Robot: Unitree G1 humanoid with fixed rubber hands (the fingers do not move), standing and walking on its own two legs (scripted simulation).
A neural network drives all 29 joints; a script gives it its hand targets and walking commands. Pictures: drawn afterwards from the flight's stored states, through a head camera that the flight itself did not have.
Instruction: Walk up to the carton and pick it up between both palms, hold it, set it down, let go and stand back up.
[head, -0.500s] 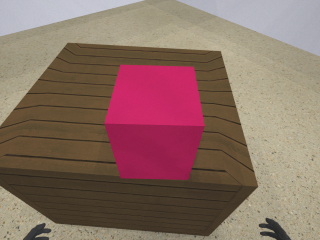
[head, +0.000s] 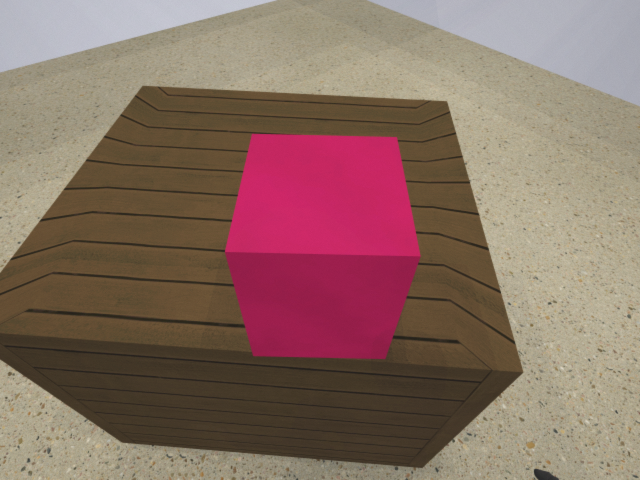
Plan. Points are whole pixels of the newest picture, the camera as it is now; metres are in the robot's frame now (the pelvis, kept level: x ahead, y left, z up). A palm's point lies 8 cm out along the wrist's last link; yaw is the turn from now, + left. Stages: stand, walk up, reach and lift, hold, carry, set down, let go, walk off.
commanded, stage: walk up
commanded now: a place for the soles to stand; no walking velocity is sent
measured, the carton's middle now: (321, 251) +0.42 +0.00 +0.04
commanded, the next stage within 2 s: reach and lift in 1.32 s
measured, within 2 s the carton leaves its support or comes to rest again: neither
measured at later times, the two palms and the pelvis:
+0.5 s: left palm out of the picture +0.06 +0.32 -0.11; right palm out of the picture +0.09 -0.32 -0.11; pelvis -0.02 +0.00 -0.01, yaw +1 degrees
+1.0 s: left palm out of the picture +0.03 +0.31 -0.10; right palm out of the picture +0.09 -0.31 -0.11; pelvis -0.03 -0.01 +0.00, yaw +2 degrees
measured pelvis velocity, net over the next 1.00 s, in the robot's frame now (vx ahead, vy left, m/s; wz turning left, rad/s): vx -0.03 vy -0.01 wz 0.04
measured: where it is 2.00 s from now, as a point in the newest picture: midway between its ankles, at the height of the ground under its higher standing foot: outside the picture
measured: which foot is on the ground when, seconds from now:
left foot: down 0.00-1.00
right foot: down 0.00-1.00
